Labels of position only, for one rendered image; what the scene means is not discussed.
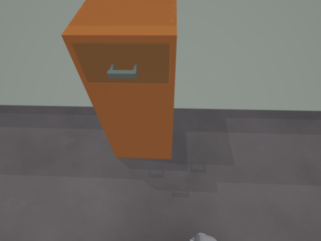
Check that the cabinet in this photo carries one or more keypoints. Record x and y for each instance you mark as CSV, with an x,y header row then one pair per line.
x,y
137,118

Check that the handle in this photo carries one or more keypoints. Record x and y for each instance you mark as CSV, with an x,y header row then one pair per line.
x,y
122,73

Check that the drawer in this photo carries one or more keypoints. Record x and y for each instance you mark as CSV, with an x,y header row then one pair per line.
x,y
152,59

